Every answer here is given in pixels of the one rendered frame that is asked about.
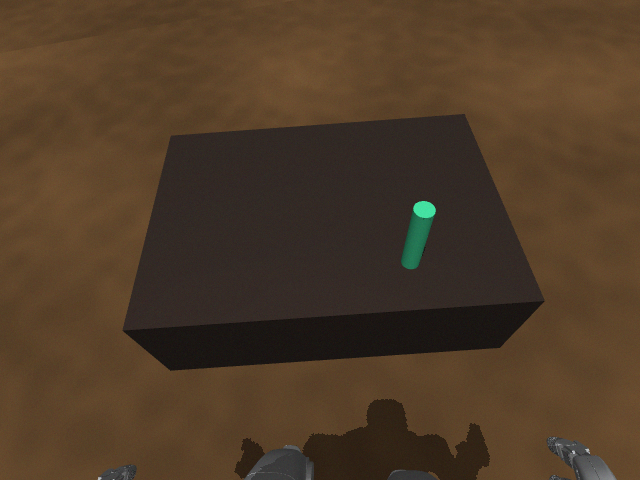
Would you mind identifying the right robot hand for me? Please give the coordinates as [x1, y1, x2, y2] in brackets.
[546, 437, 617, 480]

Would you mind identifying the can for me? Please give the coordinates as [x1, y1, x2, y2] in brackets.
[401, 201, 436, 269]

